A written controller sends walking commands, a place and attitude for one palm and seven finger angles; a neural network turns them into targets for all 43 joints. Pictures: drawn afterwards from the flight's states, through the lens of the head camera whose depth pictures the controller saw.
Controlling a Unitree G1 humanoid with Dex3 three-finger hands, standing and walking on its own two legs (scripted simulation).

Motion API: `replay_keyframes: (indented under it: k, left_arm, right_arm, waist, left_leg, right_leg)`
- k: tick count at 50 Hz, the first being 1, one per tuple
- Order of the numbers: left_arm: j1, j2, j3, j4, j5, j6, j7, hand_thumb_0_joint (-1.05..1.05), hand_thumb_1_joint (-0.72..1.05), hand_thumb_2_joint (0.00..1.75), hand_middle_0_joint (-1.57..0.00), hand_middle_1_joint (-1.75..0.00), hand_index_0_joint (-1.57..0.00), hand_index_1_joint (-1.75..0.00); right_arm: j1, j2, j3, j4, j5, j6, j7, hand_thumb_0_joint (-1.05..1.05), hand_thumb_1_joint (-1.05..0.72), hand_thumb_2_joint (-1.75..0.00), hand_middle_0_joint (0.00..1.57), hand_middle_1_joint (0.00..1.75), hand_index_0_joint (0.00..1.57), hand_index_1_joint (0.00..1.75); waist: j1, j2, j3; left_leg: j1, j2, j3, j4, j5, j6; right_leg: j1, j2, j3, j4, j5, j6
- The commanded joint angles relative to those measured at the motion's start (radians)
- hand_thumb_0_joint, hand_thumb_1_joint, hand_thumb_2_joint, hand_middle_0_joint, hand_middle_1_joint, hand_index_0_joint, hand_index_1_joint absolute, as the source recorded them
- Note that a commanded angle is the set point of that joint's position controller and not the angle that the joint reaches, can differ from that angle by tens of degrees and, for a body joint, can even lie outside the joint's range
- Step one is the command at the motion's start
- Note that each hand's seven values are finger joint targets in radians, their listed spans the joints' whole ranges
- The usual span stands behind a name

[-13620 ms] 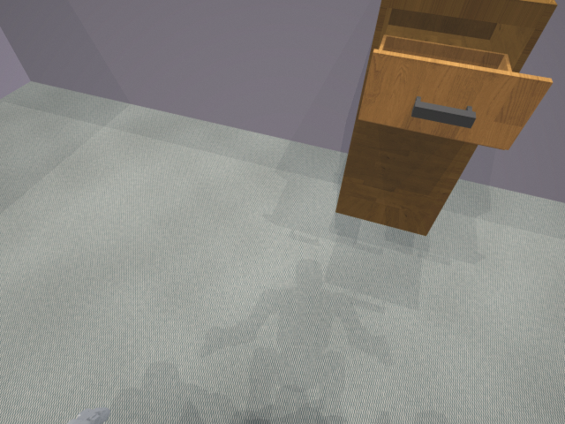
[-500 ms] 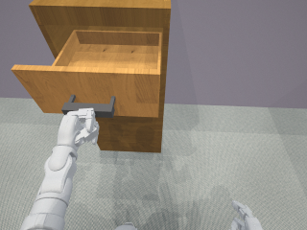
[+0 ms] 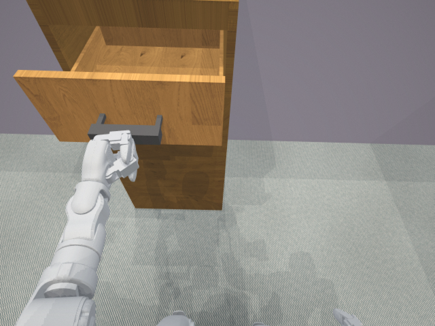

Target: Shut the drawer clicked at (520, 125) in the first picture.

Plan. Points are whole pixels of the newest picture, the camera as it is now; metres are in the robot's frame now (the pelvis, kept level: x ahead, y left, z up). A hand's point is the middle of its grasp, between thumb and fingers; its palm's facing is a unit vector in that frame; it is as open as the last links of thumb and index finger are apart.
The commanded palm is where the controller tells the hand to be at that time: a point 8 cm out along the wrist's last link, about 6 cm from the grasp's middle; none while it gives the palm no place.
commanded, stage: push the drawer shut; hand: left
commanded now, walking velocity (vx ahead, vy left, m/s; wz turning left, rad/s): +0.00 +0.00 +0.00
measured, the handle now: (128, 126) +0.48 +0.19 +0.08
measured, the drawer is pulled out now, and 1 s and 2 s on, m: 0.18 0.05 0.00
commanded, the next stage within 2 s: pull the fist back off the drawer in 1.68 s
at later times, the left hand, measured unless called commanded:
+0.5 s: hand (140, 137) +0.45 +0.16 +0.07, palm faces +0.01 -1.00 -0.03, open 3.1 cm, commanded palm +0.45 +0.21 +0.08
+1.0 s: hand (143, 111) +0.52 +0.17 +0.07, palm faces -0.01 -1.00 -0.01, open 3.0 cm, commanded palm +0.52 +0.21 +0.08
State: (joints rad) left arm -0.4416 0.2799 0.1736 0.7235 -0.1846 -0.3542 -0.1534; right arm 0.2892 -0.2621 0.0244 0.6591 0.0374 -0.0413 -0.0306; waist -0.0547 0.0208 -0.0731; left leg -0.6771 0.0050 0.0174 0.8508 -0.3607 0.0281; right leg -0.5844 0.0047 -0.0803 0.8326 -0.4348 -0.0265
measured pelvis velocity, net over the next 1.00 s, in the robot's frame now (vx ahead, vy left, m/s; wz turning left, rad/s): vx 0.00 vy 0.00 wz -0.04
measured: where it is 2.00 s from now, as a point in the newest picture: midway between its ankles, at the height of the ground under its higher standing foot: outside the picture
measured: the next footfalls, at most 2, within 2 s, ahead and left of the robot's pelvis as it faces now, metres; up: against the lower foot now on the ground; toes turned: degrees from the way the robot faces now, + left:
none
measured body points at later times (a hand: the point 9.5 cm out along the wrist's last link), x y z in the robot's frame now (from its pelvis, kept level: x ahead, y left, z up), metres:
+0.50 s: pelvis +0.00 +0.00 -0.01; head +0.07 +0.00 +0.44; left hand +0.45 +0.21 +0.08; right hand +0.03 -0.27 -0.13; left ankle +0.03 +0.10 -0.70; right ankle -0.01 -0.10 -0.70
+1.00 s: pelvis +0.00 +0.00 -0.02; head +0.11 +0.02 +0.41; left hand +0.52 +0.22 +0.08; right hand -0.03 -0.26 -0.13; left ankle +0.03 +0.10 -0.70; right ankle -0.01 -0.10 -0.70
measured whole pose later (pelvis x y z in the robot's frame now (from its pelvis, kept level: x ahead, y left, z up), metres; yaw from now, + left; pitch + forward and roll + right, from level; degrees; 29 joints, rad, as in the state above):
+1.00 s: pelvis +0.00 +0.00 -0.02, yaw -2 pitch +20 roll -3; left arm -0.98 0.52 0.36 1.24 -0.07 -0.36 -0.19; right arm 0.42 -0.28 0.04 0.66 -0.01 0.01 -0.01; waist -0.19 0.03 -0.10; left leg -0.93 0.05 0.01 0.98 -0.40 0.03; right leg -0.83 0.04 -0.08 0.92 -0.44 -0.03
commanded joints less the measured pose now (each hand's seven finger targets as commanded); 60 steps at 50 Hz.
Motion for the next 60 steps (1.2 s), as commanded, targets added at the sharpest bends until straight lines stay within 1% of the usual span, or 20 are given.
replay_keyframes:
  k: [1, 4, 9, 11, 13, 19, 23, 25, 27, 29, 30, 34, 37, 40, 47, 51, 54, 56, 59, 60]
  left_arm:
    - [-0.553, 0.180, 0.061, -0.146, -0.007, -0.065, 0.017, 0.00, 0.90, 0.90, -1.40, -1.60, -1.40, -1.60]
    - [-0.604, 0.169, 0.048, -0.104, 0.001, -0.074, 0.014, 0.00, 0.90, 0.90, -1.40, -1.60, -1.40, -1.60]
    - [-0.661, 0.229, 0.105, -0.024, 0.008, -0.094, 0.013, 0.00, 0.90, 0.90, -1.40, -1.60, -1.40, -1.60]
    - [-0.686, 0.196, 0.076, -0.024, 0.009, -0.103, 0.007, 0.00, 0.90, 0.90, -1.40, -1.60, -1.40, -1.60]
    - [-0.677, 0.234, 0.111, -0.009, 0.009, -0.109, 0.009, 0.00, 0.90, 0.90, -1.40, -1.60, -1.40, -1.60]
    - [-0.726, 0.268, 0.135, 0.049, 0.020, -0.121, 0.006, 0.00, 0.90, 0.90, -1.40, -1.60, -1.40, -1.60]
    - [-0.808, 0.246, 0.109, 0.085, 0.027, -0.122, 0.005, 0.00, 0.90, 0.90, -1.40, -1.60, -1.40, -1.60]
    - [-0.819, 0.298, 0.147, 0.115, 0.035, -0.122, 0.005, 0.00, 0.90, 0.90, -1.40, -1.60, -1.40, -1.60]
    - [-0.871, 0.324, 0.156, 0.136, 0.039, -0.119, 0.000, 0.00, 0.90, 0.90, -1.40, -1.60, -1.40, -1.60]
    - [-0.897, 0.358, 0.177, 0.152, 0.041, -0.115, -0.004, 0.00, 0.90, 0.90, -1.40, -1.60, -1.40, -1.60]
    - [-0.896, 0.366, 0.180, 0.185, 0.044, -0.109, -0.009, 0.00, 0.90, 0.90, -1.40, -1.60, -1.40, -1.60]
    - [-0.956, 0.362, 0.169, 0.202, 0.047, -0.107, -0.022, 0.00, 0.90, 0.90, -1.40, -1.60, -1.40, -1.60]
    - [-0.989, 0.422, 0.200, 0.256, 0.053, -0.090, -0.020, 0.00, 0.90, 0.90, -1.40, -1.60, -1.40, -1.60]
    - [-1.024, 0.431, 0.201, 0.255, 0.065, -0.088, -0.024, 0.00, 0.90, 0.90, -1.40, -1.60, -1.40, -1.60]
    - [-1.076, 0.482, 0.228, 0.282, 0.086, -0.067, -0.020, 0.00, 0.90, 0.90, -1.40, -1.60, -1.40, -1.60]
    - [-1.131, 0.472, 0.209, 0.306, 0.103, -0.058, -0.009, 0.00, 0.90, 0.90, -1.40, -1.60, -1.40, -1.60]
    - [-1.147, 0.520, 0.249, 0.312, 0.113, -0.056, 0.006, 0.00, 0.90, 0.90, -1.40, -1.60, -1.40, -1.60]
    - [-1.146, 0.509, 0.233, 0.351, 0.122, -0.045, 0.008, 0.00, 0.90, 0.90, -1.40, -1.60, -1.40, -1.60]
    - [-1.186, 0.500, 0.221, 0.363, 0.136, -0.042, 0.017, 0.00, 0.90, 0.90, -1.40, -1.60, -1.40, -1.60]
    - [-1.200, 0.526, 0.233, 0.362, 0.141, -0.040, 0.021, 0.00, 0.90, 0.90, -1.40, -1.60, -1.40, -1.60]
  right_arm:
    - [0.042, -0.150, -0.057, -0.090, 0.000, -0.026, -0.009, 0.00, -0.90, -0.90, 0.20, 0.30, 0.20, 0.30]
    - [0.055, -0.149, -0.055, -0.087, -0.002, -0.021, -0.005, 0.00, -0.90, -0.90, 0.20, 0.30, 0.20, 0.30]
    - [0.081, -0.154, -0.057, -0.080, -0.007, -0.009, -0.002, 0.00, -0.90, -0.90, 0.20, 0.30, 0.20, 0.30]
    - [0.086, -0.148, -0.058, -0.081, -0.008, -0.005, 0.003, 0.00, -0.90, -0.90, 0.20, 0.30, 0.20, 0.30]
    - [0.098, -0.154, -0.061, -0.080, -0.010, 0.001, 0.005, 0.00, -0.90, -0.90, 0.20, 0.30, 0.20, 0.30]
    - [0.127, -0.157, -0.063, -0.074, -0.012, 0.016, 0.008, 0.00, -0.90, -0.90, 0.20, 0.30, 0.20, 0.30]
    - [0.141, -0.155, -0.063, -0.060, -0.014, 0.021, 0.009, 0.00, -0.90, -0.90, 0.20, 0.30, 0.20, 0.30]
    - [0.155, -0.160, -0.061, -0.058, -0.017, 0.023, 0.008, 0.00, -0.90, -0.90, 0.20, 0.30, 0.20, 0.30]
    - [0.166, -0.162, -0.059, -0.053, -0.017, 0.023, 0.004, 0.00, -0.90, -0.90, 0.20, 0.30, 0.20, 0.30]
    - [0.178, -0.164, -0.055, -0.050, -0.020, 0.021, 0.003, 0.00, -0.90, -0.90, 0.20, 0.30, 0.20, 0.30]
    - [0.185, -0.166, -0.053, -0.051, -0.020, 0.022, 0.002, 0.00, -0.90, -0.90, 0.20, 0.30, 0.20, 0.30]
    - [0.207, -0.168, -0.053, -0.049, -0.026, 0.018, 0.004, 0.00, -0.90, -0.90, 0.20, 0.30, 0.20, 0.30]
    - [0.224, -0.179, -0.049, -0.047, -0.028, 0.021, 0.004, 0.00, -0.90, -0.90, 0.20, 0.30, 0.20, 0.30]
    - [0.242, -0.179, -0.050, -0.051, -0.033, 0.024, 0.008, 0.00, -0.90, -0.90, 0.20, 0.30, 0.20, 0.30]
    - [0.288, -0.189, -0.050, -0.051, -0.045, 0.040, 0.014, 0.00, -0.90, -0.90, 0.20, 0.30, 0.20, 0.30]
    - [0.310, -0.194, -0.050, -0.040, -0.052, 0.052, 0.018, 0.00, -0.90, -0.90, 0.20, 0.30, 0.20, 0.30]
    - [0.330, -0.202, -0.050, -0.038, -0.061, 0.057, 0.021, 0.00, -0.90, -0.90, 0.20, 0.30, 0.20, 0.30]
    - [0.336, -0.201, -0.047, -0.039, -0.062, 0.062, 0.023, 0.00, -0.90, -0.90, 0.20, 0.30, 0.20, 0.30]
    - [0.356, -0.203, -0.047, -0.032, -0.069, 0.066, 0.026, 0.00, -0.90, -0.90, 0.20, 0.30, 0.20, 0.30]
    - [0.360, -0.209, -0.046, -0.028, -0.070, 0.069, 0.026, 0.00, -0.90, -0.90, 0.20, 0.30, 0.20, 0.30]
  waist:
    - [-0.061, 0.012, -0.305]
    - [-0.070, 0.030, -0.322]
    - [-0.066, 0.027, -0.342]
    - [-0.072, 0.051, -0.364]
    - [-0.062, 0.039, -0.373]
    - [-0.074, 0.022, -0.357]
    - [-0.104, 0.035, -0.341]
    - [-0.099, 0.030, -0.354]
    - [-0.116, 0.010, -0.352]
    - [-0.118, 0.050, -0.354]
    - [-0.124, 0.031, -0.355]
    - [-0.139, 0.081, -0.389]
    - [-0.154, 0.049, -0.365]
    - [-0.155, 0.102, -0.427]
    - [-0.167, 0.109, -0.462]
    - [-0.193, 0.139, -0.439]
    - [-0.190, 0.145, -0.464]
    - [-0.202, 0.126, -0.451]
    - [-0.217, 0.158, -0.446]
    - [-0.220, 0.156, -0.451]
  left_leg:
    - [0.282, 0.002, -0.068, -0.105, 0.120, 0.000]
    - [0.291, 0.003, -0.072, -0.096, 0.132, -0.001]
    - [0.266, 0.001, -0.065, -0.082, 0.144, 0.002]
    - [0.292, 0.004, -0.069, -0.078, 0.164, -0.002]
    - [0.277, 0.003, -0.065, -0.072, 0.179, -0.001]
    - [0.244, 0.004, -0.059, -0.061, 0.165, 0.005]
    - [0.237, 0.006, -0.060, -0.053, 0.144, 0.008]
    - [0.218, 0.004, -0.059, -0.049, 0.132, 0.010]
    - [0.181, 0.005, -0.056, -0.042, 0.108, 0.015]
    - [0.170, 0.004, -0.053, -0.031, 0.101, 0.017]
    - [0.158, 0.006, -0.055, -0.030, 0.098, 0.017]
    - [0.177, 0.010, -0.064, -0.010, 0.128, 0.016]
    - [0.105, 0.012, -0.058, 0.002, 0.094, 0.020]
    - [0.142, 0.014, -0.061, 0.020, 0.136, 0.018]
    - [0.138, 0.020, -0.069, 0.039, 0.191, 0.018]
    - [0.167, 0.029, -0.083, 0.043, 0.202, 0.015]
    - [0.173, 0.029, -0.088, 0.053, 0.231, 0.016]
    - [0.152, 0.029, -0.086, 0.054, 0.222, 0.018]
    - [0.179, 0.032, -0.099, 0.056, 0.242, 0.016]
    - [0.177, 0.036, -0.100, 0.061, 0.243, 0.016]
  right_leg:
    - [-0.030, 0.022, 0.057, -0.133, 0.182, 0.009]
    - [-0.049, 0.024, 0.052, -0.122, 0.185, 0.006]
    - [-0.040, 0.027, 0.061, -0.114, 0.202, 0.007]
    - [-0.055, 0.028, 0.056, -0.108, 0.212, 0.005]
    - [-0.037, 0.030, 0.061, -0.105, 0.231, 0.005]
    - [-0.045, 0.036, 0.066, -0.102, 0.227, 0.007]
    - [-0.091, 0.038, 0.068, -0.105, 0.204, 0.011]
    - [-0.083, 0.040, 0.072, -0.102, 0.194, 0.012]
    - [-0.080, 0.039, 0.080, -0.103, 0.180, 0.017]
    - [-0.088, 0.042, 0.087, -0.101, 0.173, 0.015]
    - [-0.091, 0.042, 0.085, -0.100, 0.168, 0.016]
    - [-0.130, 0.047, 0.080, -0.082, 0.178, 0.013]
    - [-0.129, 0.047, 0.089, -0.085, 0.153, 0.020]
    - [-0.145, 0.049, 0.087, -0.069, 0.177, 0.017]
    - [-0.157, 0.056, 0.076, -0.054, 0.214, 0.017]
    - [-0.232, 0.060, 0.060, -0.051, 0.190, 0.015]
    - [-0.232, 0.062, 0.057, -0.044, 0.202, 0.012]
    - [-0.235, 0.063, 0.057, -0.049, 0.199, 0.016]
    - [-0.278, 0.065, 0.047, -0.043, 0.194, 0.010]
    - [-0.287, 0.065, 0.047, -0.041, 0.192, 0.012]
